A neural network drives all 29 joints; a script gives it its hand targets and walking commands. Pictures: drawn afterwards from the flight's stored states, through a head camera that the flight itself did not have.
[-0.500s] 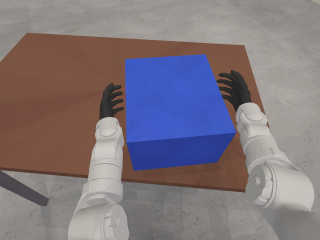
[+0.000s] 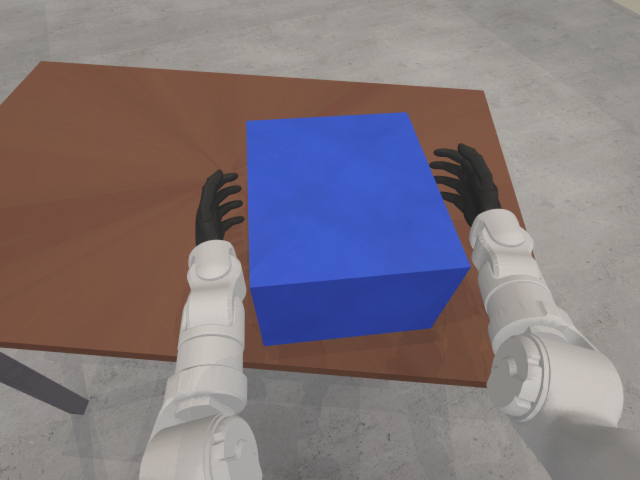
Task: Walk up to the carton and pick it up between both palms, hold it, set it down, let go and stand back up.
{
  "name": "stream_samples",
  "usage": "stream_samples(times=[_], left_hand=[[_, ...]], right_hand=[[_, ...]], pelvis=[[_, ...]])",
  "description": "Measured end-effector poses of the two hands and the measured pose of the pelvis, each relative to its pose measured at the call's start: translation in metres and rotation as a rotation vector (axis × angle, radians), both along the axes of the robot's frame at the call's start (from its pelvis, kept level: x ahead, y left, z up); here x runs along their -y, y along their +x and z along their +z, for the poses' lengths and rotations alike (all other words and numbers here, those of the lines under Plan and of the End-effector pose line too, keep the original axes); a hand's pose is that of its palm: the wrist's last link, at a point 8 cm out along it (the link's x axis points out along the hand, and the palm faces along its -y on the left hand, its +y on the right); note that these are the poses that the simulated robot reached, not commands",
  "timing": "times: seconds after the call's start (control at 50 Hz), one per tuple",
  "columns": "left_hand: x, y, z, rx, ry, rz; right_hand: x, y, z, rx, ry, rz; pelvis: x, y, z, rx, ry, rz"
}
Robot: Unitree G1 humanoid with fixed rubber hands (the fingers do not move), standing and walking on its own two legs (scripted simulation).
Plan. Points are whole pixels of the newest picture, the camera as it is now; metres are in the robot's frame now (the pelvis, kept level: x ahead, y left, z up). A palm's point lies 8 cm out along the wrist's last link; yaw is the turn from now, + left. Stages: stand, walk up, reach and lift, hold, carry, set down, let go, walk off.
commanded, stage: set down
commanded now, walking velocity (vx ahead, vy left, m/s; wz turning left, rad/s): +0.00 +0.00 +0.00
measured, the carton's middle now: (338, 224) +0.46 +0.00 +0.01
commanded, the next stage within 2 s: none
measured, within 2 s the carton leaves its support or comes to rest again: neither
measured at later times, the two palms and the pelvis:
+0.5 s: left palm (214, 236) +0.39 +0.16 +0.07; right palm (474, 213) +0.44 -0.18 +0.07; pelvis -0.01 +0.00 +0.00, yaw -1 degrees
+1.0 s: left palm (205, 254) +0.38 +0.17 +0.04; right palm (511, 214) +0.45 -0.24 +0.07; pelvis -0.03 -0.01 -0.01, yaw -2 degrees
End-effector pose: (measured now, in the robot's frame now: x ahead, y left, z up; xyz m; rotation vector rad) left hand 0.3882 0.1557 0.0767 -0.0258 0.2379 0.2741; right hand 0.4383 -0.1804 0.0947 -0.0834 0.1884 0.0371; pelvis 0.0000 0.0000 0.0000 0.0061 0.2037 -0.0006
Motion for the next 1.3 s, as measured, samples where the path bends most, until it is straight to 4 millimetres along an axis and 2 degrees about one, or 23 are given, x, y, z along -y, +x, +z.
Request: stream_samples(times=[0.36, 0.6, 0.72, 0.86, 1.02, 1.3], left_hand=[[-0.001, 0.001, -0.001, 0.02, 0.044, -0.013], [-0.002, 0.01, -0.016, -0.045, 0.067, -0.029], [-0.003, 0.01, -0.03, -0.08, 0.061, -0.038], [-0.008, 0.004, -0.04, -0.077, 0.05, -0.039], [-0.017, -0.007, -0.032, -0.027, 0.057, -0.041], [-0.014, -0.045, -0.032, -0.029, 0.022, -0.041]], right_hand=[[0.001, 0.0, -0.003, 0.025, 0.007, 0.008], [0.005, 0.011, -0.033, -0.107, 0.031, 0.005], [0.016, 0.02, -0.035, -0.085, 0.032, -0.007], [0.043, 0.022, -0.03, -0.05, 0.021, -0.043], [0.058, 0.009, -0.028, -0.019, 0.008, -0.028], [0.069, -0.039, -0.028, -0.038, -0.004, 0.01]], pelvis=[[-0.003, -0.003, -0.001, -0.005, 0.001, -0.011], [-0.002, -0.019, -0.008, -0.123, -0.006, -0.023], [0.0, -0.024, -0.012, -0.165, -0.007, -0.024], [0.004, -0.027, -0.014, -0.182, -0.002, -0.03], [0.006, -0.031, -0.014, -0.167, 0.002, -0.033], [0.009, -0.043, -0.011, -0.082, 0.004, -0.026]])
